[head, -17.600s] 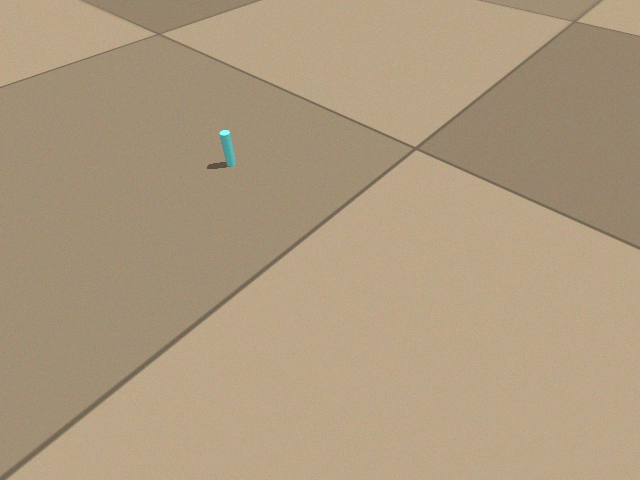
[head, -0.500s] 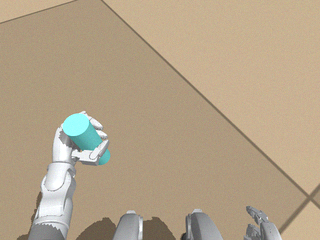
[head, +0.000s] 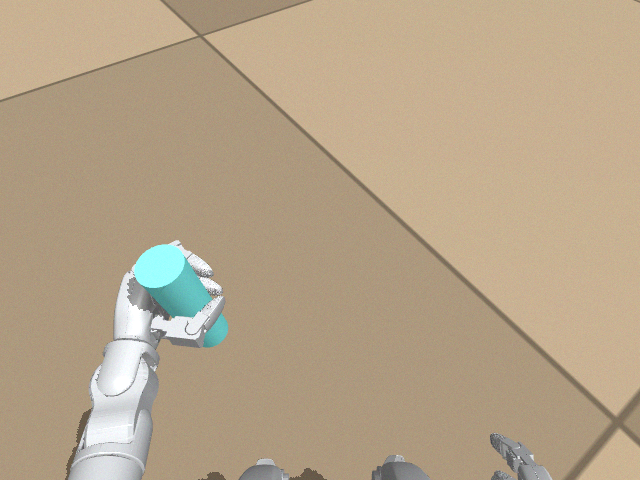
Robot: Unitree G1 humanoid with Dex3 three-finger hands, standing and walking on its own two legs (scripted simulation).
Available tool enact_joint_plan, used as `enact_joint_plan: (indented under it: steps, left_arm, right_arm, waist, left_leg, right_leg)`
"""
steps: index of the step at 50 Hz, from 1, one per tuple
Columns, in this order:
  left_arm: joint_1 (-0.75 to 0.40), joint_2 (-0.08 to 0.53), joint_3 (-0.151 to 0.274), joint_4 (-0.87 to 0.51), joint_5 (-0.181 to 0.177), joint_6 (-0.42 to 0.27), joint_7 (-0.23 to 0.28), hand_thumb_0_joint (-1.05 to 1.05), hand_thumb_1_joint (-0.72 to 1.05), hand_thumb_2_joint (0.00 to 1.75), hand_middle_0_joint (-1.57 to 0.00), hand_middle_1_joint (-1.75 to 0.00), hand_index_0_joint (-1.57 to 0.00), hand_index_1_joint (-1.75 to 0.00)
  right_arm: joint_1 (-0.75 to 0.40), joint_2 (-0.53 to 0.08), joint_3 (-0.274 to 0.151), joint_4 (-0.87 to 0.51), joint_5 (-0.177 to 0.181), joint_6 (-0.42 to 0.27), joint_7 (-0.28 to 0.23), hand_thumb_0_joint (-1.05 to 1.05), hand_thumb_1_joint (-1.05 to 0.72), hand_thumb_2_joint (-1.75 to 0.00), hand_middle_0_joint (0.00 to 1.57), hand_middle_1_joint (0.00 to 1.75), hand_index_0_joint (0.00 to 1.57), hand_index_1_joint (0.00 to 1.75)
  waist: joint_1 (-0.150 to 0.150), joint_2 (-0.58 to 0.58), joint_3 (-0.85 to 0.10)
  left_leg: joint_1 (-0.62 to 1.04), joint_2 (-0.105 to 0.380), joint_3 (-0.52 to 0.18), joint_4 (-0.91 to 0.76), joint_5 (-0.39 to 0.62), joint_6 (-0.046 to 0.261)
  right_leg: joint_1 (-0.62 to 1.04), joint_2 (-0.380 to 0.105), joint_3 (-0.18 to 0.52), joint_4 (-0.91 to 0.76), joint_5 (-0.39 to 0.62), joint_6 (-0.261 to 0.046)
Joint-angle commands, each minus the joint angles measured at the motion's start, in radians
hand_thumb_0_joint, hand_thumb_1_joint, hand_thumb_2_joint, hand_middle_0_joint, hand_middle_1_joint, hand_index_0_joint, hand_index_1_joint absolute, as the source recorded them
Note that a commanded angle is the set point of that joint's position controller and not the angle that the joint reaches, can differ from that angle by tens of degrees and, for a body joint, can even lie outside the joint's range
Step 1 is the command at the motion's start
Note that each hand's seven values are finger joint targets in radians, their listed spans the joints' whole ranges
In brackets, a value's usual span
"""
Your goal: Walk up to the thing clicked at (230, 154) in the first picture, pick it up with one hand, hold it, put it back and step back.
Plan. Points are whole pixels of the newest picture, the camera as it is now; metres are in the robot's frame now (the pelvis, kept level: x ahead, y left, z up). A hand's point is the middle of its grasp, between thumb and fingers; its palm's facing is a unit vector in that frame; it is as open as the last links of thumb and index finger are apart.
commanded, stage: lift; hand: left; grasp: from the side
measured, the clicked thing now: (189, 303) +0.34 +0.18 +0.03
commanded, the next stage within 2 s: hold in 0.20 s
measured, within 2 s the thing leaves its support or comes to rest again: neither
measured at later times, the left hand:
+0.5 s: hand (198, 288) +0.34 +0.16 +0.06, palm faces +0.00 -1.00 -0.01, open 7.0 cm
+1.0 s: hand (195, 285) +0.33 +0.16 +0.08, palm faces +0.00 -1.00 -0.01, open 7.0 cm
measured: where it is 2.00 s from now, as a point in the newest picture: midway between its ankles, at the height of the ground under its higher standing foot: outside the picture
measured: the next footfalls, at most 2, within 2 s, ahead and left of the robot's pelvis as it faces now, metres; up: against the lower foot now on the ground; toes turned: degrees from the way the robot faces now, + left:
none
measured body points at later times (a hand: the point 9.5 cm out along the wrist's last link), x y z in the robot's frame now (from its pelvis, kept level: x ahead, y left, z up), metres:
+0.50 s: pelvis +0.01 -0.01 +0.02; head +0.07 +0.00 +0.47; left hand +0.33 +0.21 +0.06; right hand +0.14 -0.25 -0.09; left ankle +0.01 +0.12 -0.67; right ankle +0.03 -0.14 -0.67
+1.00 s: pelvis +0.01 -0.01 +0.03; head +0.06 -0.01 +0.48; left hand +0.33 +0.21 +0.08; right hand +0.15 -0.26 -0.08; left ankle +0.01 +0.12 -0.67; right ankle +0.03 -0.14 -0.67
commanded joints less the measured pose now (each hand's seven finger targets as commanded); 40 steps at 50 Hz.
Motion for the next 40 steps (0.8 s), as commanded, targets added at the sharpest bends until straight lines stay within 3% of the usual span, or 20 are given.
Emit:
enact_joint_plan:
  steps: [1, 3, 12, 17, 19, 25, 28, 30, 31, 34, 38, 40]
  left_arm:
    - [-0.252, 0.135, 0.063, -0.225, -0.019, -0.085, -0.013, 0.0, 0.37, 1.3, -1.32, -1.44, -1.34, -1.44]
    - [-0.248, 0.127, 0.057, -0.215, -0.021, -0.089, -0.018, 0.0, 0.4, 1.31, -1.33, -1.45, -1.34, -1.45]
    - [-0.257, 0.12, 0.053, -0.227, -0.025, -0.097, -0.026, 0.0, 0.4, 1.35, -1.34, -1.48, -1.36, -1.48]
    - [-0.225, 0.124, 0.071, -0.189, -0.027, -0.094, -0.025, 0.0, 0.39, 1.25, -1.35, -1.46, -1.37, -1.45]
    - [-0.27, 0.112, 0.049, -0.231, -0.025, -0.099, -0.025, 0.0, 0.4, 1.25, -1.36, -1.46, -1.38, -1.45]
    - [-0.229, 0.122, 0.066, -0.212, -0.024, -0.091, -0.023, 0.0, 0.39, 1.24, -1.34, -1.44, -1.36, -1.43]
    - [-0.259, 0.11, 0.042, -0.232, -0.021, -0.092, -0.028, 0.0, 0.4, 1.27, -1.36, -1.47, -1.38, -1.46]
    - [-0.261, 0.127, 0.07, -0.222, -0.025, -0.095, -0.029, 0.0, 0.39, 1.25, -1.35, -1.46, -1.37, -1.45]
    - [-0.264, 0.106, 0.049, -0.234, -0.028, -0.095, -0.031, 0.0, 0.39, 1.24, -1.35, -1.45, -1.37, -1.44]
    - [-0.245, 0.116, 0.063, -0.219, -0.029, -0.091, -0.032, 0.0, 0.41, 1.25, -1.34, -1.44, -1.36, -1.43]
    - [-0.235, 0.106, 0.049, -0.207, -0.028, -0.085, -0.037, 0.0, 0.38, 1.25, -1.34, -1.45, -1.36, -1.44]
    - [-0.234, 0.139, 0.077, -0.237, -0.026, -0.085, -0.034, 0.0, 0.42, 1.25, -1.34, -1.44, -1.36, -1.43]
  right_arm:
    - [-0.006, -0.143, -0.058, -0.113, -0.002, -0.036, -0.014, 0.0, -0.89, -0.9, 0.2, 0.3, 0.2, 0.3]
    - [-0.013, -0.141, -0.056, -0.116, -0.001, -0.038, -0.014, 0.0, -0.89, -0.89, 0.2, 0.3, 0.2, 0.3]
    - [-0.005, -0.144, -0.056, -0.105, -0.003, -0.033, -0.018, 0.0, -0.89, -0.9, 0.2, 0.3, 0.2, 0.3]
    - [0.0, -0.148, -0.062, -0.092, -0.004, -0.03, -0.018, 0.0, -0.91, -0.9, 0.2, 0.3, 0.2, 0.3]
    - [-0.022, -0.144, -0.06, -0.109, -0.005, -0.029, -0.018, 0.0, -0.91, -0.9, 0.2, 0.3, 0.2, 0.3]
    - [-0.003, -0.144, -0.061, -0.096, -0.007, -0.023, -0.02, 0.0, -0.9, -0.9, 0.2, 0.3, 0.2, 0.3]
    - [-0.011, -0.144, -0.06, -0.1, -0.006, -0.022, -0.017, 0.0, -0.9, -0.9, 0.2, 0.3, 0.2, 0.3]
    - [-0.015, -0.145, -0.062, -0.096, -0.005, -0.02, -0.016, 0.0, -0.9, -0.9, 0.2, 0.3, 0.2, 0.3]
    - [-0.026, -0.141, -0.059, -0.105, -0.003, -0.021, -0.018, 0.0, -0.91, -0.9, 0.2, 0.3, 0.2, 0.3]
    - [-0.025, -0.145, -0.061, -0.105, -0.003, -0.021, -0.016, 0.0, -0.9, -0.9, 0.2, 0.3, 0.2, 0.3]
    - [-0.024, -0.146, -0.062, -0.104, -0.003, -0.02, -0.014, 0.0, -0.9, -0.9, 0.2, 0.3, 0.2, 0.3]
    - [-0.021, -0.141, -0.062, -0.103, -0.002, -0.015, -0.017, 0.0, -0.91, -0.9, 0.2, 0.3, 0.2, 0.3]
  waist:
    - [0.006, 0.003, -0.316]
    - [-0.001, 0.013, -0.3]
    - [-0.002, 0.035, -0.306]
    - [0.001, 0.015, -0.281]
    - [-0.001, 0.023, -0.272]
    - [0.006, 0.006, -0.306]
    - [-0.001, 0.022, -0.274]
    - [0.007, 0.024, -0.276]
    - [0.005, 0.023, -0.265]
    - [0.009, 0.012, -0.256]
    - [0.001, 0.01, -0.243]
    - [0.017, 0.024, -0.276]
  left_leg:
    - [0.174, -0.024, 0.0, -0.184, 0.274, 0.011]
    - [0.179, -0.027, 0.007, -0.197, 0.245, 0.012]
    - [0.259, -0.021, 0.004, -0.228, 0.313, 0.004]
    - [0.268, -0.021, 0.004, -0.245, 0.327, 0.003]
    - [0.266, -0.024, 0.009, -0.252, 0.3, 0.006]
    - [0.296, -0.023, 0.013, -0.253, 0.39, 0.006]
    - [0.313, -0.022, 0.012, -0.266, 0.384, 0.006]
    - [0.327, -0.019, 0.008, -0.272, 0.399, 0.003]
    - [0.323, -0.022, 0.01, -0.279, 0.371, 0.005]
    - [0.314, -0.023, 0.011, -0.289, 0.345, 0.005]
    - [0.326, -0.022, 0.012, -0.297, 0.363, 0.005]
    - [0.339, -0.025, 0.015, -0.299, 0.368, 0.005]
  right_leg:
    - [0.241, 0.026, -0.005, -0.149, 0.269, -0.03]
    - [0.242, 0.024, 0.0, -0.166, 0.249, -0.029]
    - [0.274, 0.028, -0.005, -0.184, 0.301, -0.033]
    - [0.299, 0.029, -0.007, -0.199, 0.314, -0.031]
    - [0.301, 0.026, -0.003, -0.213, 0.298, -0.029]
    - [0.364, 0.027, -0.003, -0.217, 0.384, -0.027]
    - [0.341, 0.028, -0.004, -0.226, 0.375, -0.029]
    - [0.341, 0.028, -0.007, -0.225, 0.368, -0.031]
    - [0.341, 0.027, -0.005, -0.234, 0.354, -0.03]
    - [0.358, 0.027, -0.004, -0.248, 0.338, -0.028]
    - [0.359, 0.028, -0.006, -0.251, 0.352, -0.028]
    - [0.382, 0.024, -0.003, -0.26, 0.358, -0.026]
